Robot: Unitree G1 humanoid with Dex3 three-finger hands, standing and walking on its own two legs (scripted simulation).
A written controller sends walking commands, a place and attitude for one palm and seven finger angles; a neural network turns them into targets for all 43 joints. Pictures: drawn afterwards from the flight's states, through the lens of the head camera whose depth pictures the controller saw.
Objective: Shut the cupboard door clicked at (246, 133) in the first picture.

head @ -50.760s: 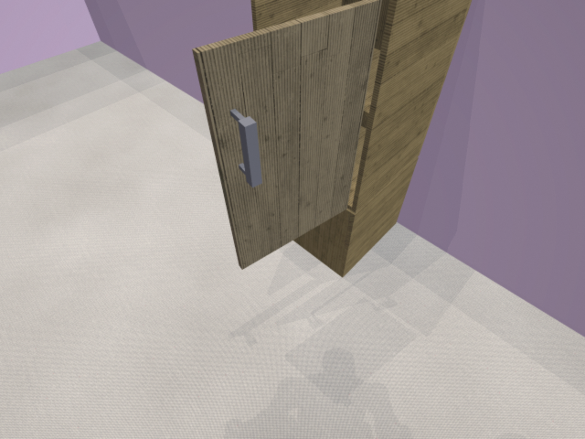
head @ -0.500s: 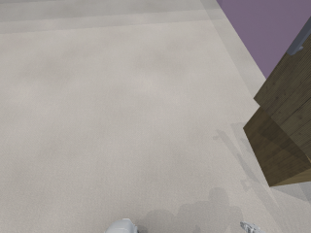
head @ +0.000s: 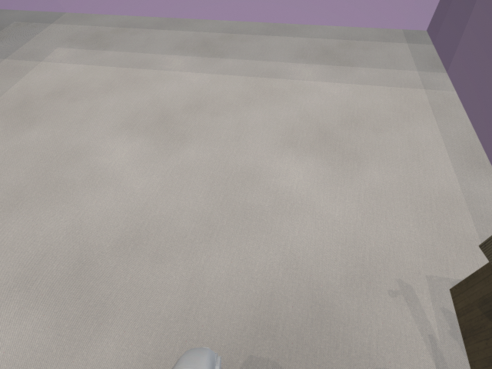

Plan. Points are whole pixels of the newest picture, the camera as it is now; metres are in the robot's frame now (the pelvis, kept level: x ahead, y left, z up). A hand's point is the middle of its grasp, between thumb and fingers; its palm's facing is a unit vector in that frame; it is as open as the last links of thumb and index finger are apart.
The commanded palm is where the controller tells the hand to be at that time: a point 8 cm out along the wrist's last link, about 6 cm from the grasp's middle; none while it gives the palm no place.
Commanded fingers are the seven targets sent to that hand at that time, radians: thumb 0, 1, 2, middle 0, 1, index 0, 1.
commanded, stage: walk to a spot facing it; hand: left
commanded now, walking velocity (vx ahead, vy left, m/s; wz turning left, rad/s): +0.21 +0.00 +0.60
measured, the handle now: out of the picture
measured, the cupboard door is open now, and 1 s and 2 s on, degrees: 17 17 17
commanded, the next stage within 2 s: turn to face it in 0.16 s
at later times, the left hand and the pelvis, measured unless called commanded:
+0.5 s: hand out of the picture +0.13 +0.26 -0.17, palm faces +0.21 -0.95 -0.24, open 7.4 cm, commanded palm none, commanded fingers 0.00 0.90 0.90 -0.20 -0.30 -0.20 -0.30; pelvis +0.13 +0.05 +0.00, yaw +9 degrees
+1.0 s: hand (124, 297) +0.29 +0.28 -0.19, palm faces -0.10 -0.97 -0.22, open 7.4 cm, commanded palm none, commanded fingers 0.00 0.90 0.90 -0.20 -0.30 -0.20 -0.30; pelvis +0.20 +0.09 -0.01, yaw -10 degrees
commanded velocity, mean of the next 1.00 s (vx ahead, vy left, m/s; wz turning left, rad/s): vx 0.02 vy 0.00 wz -0.32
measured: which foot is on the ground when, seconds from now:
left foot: up 0.00-0.22, down 0.24-0.64, up 0.66-0.92, down 0.94-1.00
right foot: down 0.00-0.24, up 0.26-0.60, down 0.62-0.92, up 0.94-1.00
